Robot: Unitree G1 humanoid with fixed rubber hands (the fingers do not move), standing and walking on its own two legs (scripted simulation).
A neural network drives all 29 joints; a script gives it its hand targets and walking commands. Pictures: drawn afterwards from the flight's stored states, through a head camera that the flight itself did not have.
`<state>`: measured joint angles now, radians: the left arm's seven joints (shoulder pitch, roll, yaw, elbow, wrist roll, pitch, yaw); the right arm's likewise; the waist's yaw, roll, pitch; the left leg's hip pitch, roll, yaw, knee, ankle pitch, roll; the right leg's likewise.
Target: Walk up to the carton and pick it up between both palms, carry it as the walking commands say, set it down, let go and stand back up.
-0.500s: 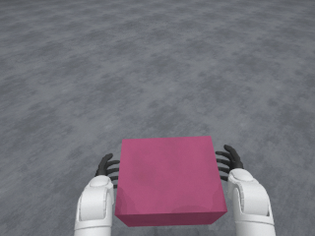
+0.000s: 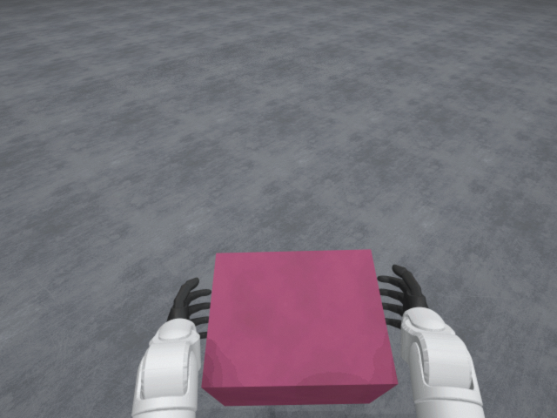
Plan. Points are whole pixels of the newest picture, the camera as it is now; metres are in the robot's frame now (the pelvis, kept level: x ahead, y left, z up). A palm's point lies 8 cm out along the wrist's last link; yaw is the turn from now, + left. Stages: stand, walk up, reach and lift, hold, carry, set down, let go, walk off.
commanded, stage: carry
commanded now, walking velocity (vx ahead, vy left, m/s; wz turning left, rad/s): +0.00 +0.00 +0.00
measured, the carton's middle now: (295, 330) +0.31 +0.00 -0.04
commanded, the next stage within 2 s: hold in 0.80 s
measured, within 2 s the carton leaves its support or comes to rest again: neither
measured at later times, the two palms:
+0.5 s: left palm (177, 326) +0.27 +0.18 +0.04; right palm (406, 315) +0.28 -0.15 +0.05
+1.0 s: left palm (176, 346) +0.25 +0.17 +0.03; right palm (410, 335) +0.26 -0.15 +0.04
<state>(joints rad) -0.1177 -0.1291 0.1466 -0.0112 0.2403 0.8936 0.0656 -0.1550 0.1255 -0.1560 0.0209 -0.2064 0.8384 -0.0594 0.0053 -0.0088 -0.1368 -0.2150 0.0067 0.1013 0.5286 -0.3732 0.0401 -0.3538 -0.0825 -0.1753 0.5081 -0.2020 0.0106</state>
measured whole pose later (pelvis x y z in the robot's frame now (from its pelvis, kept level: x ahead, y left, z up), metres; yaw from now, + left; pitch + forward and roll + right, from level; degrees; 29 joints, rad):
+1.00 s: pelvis +0.00 +0.00 +0.01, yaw +7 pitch -2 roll -2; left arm -0.08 -0.13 0.12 0.14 0.28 0.73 0.03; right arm -0.05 0.13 -0.17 0.07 -0.26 0.71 0.00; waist -0.07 0.03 -0.03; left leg -0.05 -0.02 -0.05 0.36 -0.28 0.04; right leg -0.13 -0.01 0.02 0.31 -0.09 0.02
